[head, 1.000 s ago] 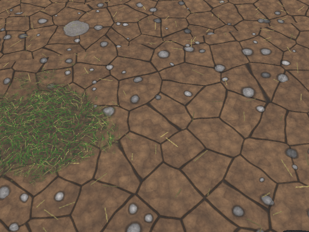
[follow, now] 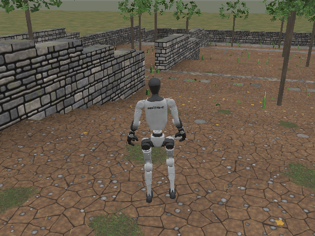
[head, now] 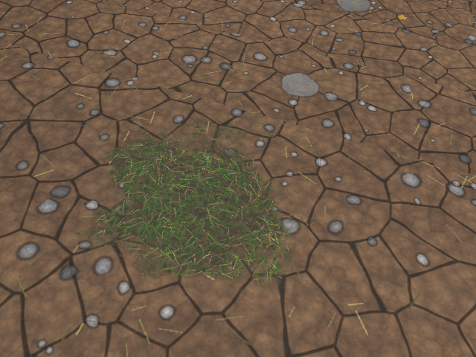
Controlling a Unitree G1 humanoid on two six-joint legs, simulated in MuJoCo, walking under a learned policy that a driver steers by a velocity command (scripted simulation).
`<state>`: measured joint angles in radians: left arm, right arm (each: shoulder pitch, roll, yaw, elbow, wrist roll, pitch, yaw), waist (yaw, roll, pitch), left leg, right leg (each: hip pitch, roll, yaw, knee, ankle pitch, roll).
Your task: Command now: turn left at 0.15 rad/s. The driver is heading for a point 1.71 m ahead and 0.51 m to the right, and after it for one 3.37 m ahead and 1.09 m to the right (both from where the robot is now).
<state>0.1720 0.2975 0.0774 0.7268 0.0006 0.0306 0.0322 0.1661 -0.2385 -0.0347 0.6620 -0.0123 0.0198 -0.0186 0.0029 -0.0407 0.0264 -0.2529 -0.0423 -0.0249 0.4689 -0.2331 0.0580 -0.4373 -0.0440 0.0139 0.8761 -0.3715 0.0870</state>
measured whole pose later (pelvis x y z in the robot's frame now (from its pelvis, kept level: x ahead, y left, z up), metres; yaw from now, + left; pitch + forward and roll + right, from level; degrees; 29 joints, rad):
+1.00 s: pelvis +0.00 -0.03 +0.00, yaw +0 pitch -2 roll +0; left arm 0.22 0.22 0.03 1.01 0.01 -0.01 0.04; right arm 0.19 -0.21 -0.04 1.03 0.00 0.01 -0.04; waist 0.00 0.00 0.05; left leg -0.20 -0.03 -0.04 0.49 -0.26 0.01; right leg -0.18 -0.01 0.01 0.48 -0.27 0.01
